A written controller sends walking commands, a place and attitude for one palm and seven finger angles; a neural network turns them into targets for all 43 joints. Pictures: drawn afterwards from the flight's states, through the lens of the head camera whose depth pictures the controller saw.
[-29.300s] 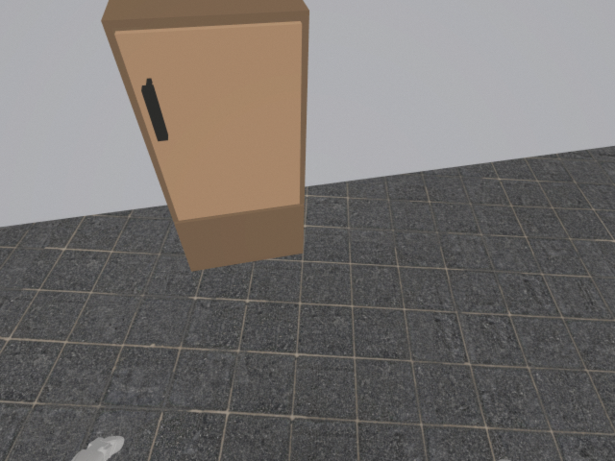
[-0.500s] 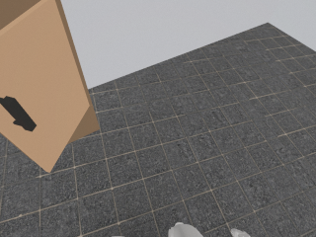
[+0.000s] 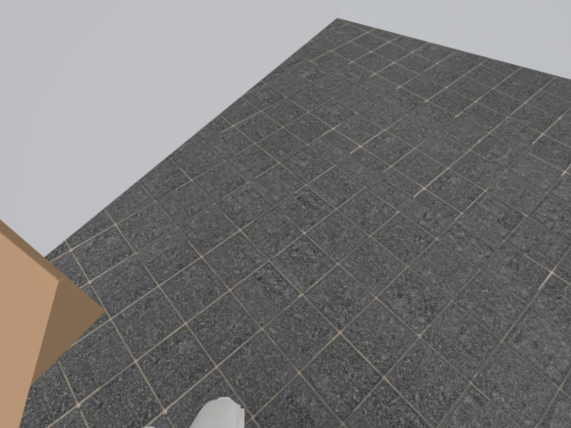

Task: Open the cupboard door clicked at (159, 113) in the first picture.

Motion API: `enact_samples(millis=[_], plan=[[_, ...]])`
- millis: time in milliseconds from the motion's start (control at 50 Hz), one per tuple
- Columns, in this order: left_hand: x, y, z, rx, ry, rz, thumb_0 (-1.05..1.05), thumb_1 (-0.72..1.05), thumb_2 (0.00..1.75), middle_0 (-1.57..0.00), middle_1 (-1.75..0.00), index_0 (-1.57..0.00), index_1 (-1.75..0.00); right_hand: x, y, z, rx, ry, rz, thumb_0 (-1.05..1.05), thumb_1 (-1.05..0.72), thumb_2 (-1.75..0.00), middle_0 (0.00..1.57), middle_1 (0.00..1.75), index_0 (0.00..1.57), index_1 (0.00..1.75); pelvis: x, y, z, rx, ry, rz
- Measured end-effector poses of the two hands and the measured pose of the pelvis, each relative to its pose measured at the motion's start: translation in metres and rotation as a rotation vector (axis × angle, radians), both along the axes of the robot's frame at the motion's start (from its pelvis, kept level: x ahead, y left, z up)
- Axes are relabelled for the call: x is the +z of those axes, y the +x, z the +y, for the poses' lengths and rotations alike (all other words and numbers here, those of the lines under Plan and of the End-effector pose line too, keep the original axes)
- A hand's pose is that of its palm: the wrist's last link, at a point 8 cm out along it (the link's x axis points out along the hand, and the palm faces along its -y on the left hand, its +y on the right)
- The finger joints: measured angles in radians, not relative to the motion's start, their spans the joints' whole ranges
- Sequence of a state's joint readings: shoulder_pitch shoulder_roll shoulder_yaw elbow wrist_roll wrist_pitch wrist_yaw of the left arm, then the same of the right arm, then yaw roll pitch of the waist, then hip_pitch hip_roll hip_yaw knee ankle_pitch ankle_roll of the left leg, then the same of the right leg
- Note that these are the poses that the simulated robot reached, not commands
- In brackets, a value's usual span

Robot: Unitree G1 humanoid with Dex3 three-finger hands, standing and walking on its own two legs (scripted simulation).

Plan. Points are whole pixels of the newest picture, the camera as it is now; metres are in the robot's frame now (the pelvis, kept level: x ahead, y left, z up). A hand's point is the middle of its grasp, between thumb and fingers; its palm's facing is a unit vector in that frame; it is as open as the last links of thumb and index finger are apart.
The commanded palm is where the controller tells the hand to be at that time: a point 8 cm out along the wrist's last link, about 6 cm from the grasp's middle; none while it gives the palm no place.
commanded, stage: walk to a spot facing it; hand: left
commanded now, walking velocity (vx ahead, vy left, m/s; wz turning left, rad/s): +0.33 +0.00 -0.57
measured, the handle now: out of the picture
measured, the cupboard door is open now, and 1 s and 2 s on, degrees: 42 42 42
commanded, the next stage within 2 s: turn to face it in 1.14 s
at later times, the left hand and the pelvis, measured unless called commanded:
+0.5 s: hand (173, 331) +0.29 +0.23 -0.17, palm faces -0.25 -0.95 -0.18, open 7.4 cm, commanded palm none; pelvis +0.18 +0.05 +0.00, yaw -18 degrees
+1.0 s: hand (281, 230) +0.52 +0.04 -0.16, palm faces -0.46 -0.85 -0.24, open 7.1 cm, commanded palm none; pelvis +0.36 -0.10 +0.00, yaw -30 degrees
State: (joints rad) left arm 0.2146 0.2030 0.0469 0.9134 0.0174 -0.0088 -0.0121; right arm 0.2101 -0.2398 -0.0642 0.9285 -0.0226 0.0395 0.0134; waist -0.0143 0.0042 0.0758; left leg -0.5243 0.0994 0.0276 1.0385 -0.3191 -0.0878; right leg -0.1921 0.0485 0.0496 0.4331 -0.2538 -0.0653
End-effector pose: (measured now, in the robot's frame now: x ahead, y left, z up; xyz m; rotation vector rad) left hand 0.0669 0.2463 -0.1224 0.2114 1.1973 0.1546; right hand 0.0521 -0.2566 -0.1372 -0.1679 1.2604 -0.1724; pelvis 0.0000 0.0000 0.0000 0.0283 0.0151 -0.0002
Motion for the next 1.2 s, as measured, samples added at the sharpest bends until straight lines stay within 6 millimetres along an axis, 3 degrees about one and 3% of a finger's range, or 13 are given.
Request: enact_samples(millis=[100,200,260,300,420,520,660,760,800,840,920,1000,1200], plan=[[-0.008,-0.001,0.001,0.007,-0.036,0.059,0.0,0.9,0.9,-0.21,-0.3,-0.21,-0.3,0.009,0.049,0.012,-0.006,0.001,-0.088,0.01,-0.91,-0.9,0.2,0.3,0.2,0.3,0.0,0.028,0.008,-0.042,-0.018,0.003],[-0.021,0.005,0.02,0.023,-0.054,0.145,0.0,0.9,0.9,-0.21,-0.3,-0.21,-0.3,0.018,0.109,0.031,0.007,-0.02,-0.171,0.01,-0.91,-0.9,0.2,0.3,0.2,0.3,-0.004,0.065,0.026,-0.09,-0.028,0.009],[-0.036,0.021,0.039,0.016,-0.058,0.199,0.0,0.9,0.9,-0.21,-0.3,-0.21,-0.3,0.018,0.143,0.042,0.004,-0.054,-0.239,0.01,-0.91,-0.9,0.2,0.3,0.2,0.3,-0.016,0.093,0.041,-0.13,-0.044,0.017],[-0.043,0.041,0.049,-0.014,-0.055,0.231,0.0,0.9,0.9,-0.21,-0.3,-0.21,-0.3,0.019,0.152,0.047,-0.015,-0.075,-0.262,0.01,-0.91,-0.9,0.2,0.3,0.2,0.3,-0.019,0.108,0.047,-0.163,-0.041,0.014],[-0.031,0.151,0.055,-0.154,-0.051,0.154,0.01,0.91,0.9,-0.2,-0.3,-0.2,-0.3,0.025,0.12,0.062,-0.144,-0.072,-0.129,0.0,-0.91,-0.9,0.2,0.3,0.2,0.3,-0.003,0.152,0.05,-0.247,-0.049,0.018],[-0.019,0.255,0.027,-0.283,-0.055,0.049,0.0,0.91,0.9,-0.2,-0.3,-0.2,-0.3,0.017,0.072,0.076,-0.292,-0.03,0.052,0.0,-0.91,-0.9,0.2,0.3,0.2,0.3,0.002,0.189,0.044,-0.319,-0.048,0.022],[-0.015,0.393,-0.063,-0.489,-0.07,-0.056,0.0,0.91,0.9,-0.2,-0.3,-0.2,-0.3,0.004,0.019,0.099,-0.495,0.065,0.289,0.01,-0.91,-0.9,0.2,0.3,0.2,0.3,-0.01,0.245,0.013,-0.402,-0.022,0.015],[-0.021,0.471,-0.141,-0.58,-0.082,-0.173,0.0,0.91,0.9,-0.2,-0.3,-0.2,-0.3,-0.012,0.016,0.096,-0.58,0.161,0.428,0.01,-0.91,-0.9,0.2,0.3,0.2,0.3,-0.031,0.289,-0.033,-0.437,-0.008,0.006],[-0.022,0.483,-0.158,-0.579,-0.084,-0.192,0.0,0.91,0.9,-0.2,-0.3,-0.2,-0.3,-0.017,0.034,0.08,-0.603,0.173,0.423,0.01,-0.91,-0.9,0.2,0.3,0.2,0.3,-0.031,0.3,-0.048,-0.457,-0.01,-0.009],[-0.02,0.483,-0.167,-0.569,-0.076,-0.162,0.0,0.91,0.9,-0.2,-0.3,-0.2,-0.3,-0.018,0.067,0.055,-0.612,0.156,0.357,0.01,-0.91,-0.9,0.2,0.3,0.2,0.3,-0.025,0.311,-0.06,-0.469,-0.013,-0.023],[-0.017,0.469,-0.172,-0.544,-0.047,-0.049,-0.01,0.92,0.9,-0.2,-0.3,-0.2,-0.3,-0.014,0.152,-0.007,-0.595,0.094,0.149,0.01,-0.91,-0.9,0.2,0.3,0.2,0.3,-0.009,0.336,-0.083,-0.5,-0.005,-0.02],[-0.01,0.471,-0.162,-0.497,0.002,0.011,-0.02,0.95,0.9,-0.21,-0.3,-0.21,-0.3,-0.006,0.233,-0.058,-0.549,0.057,-0.022,0.01,-0.91,-0.9,0.2,0.3,0.2,0.3,-0.002,0.365,-0.103,-0.516,-0.007,-0.005],[-0.02,0.455,-0.164,-0.382,0.015,0.24,0.0,0.92,0.9,-0.2,-0.3,-0.2,-0.3,0.003,0.404,-0.139,-0.433,0.015,-0.193,0.01,-0.91,-0.9,0.2,0.3,0.2,0.3,-0.007,0.459,-0.143,-0.538,-0.022,0.003]])
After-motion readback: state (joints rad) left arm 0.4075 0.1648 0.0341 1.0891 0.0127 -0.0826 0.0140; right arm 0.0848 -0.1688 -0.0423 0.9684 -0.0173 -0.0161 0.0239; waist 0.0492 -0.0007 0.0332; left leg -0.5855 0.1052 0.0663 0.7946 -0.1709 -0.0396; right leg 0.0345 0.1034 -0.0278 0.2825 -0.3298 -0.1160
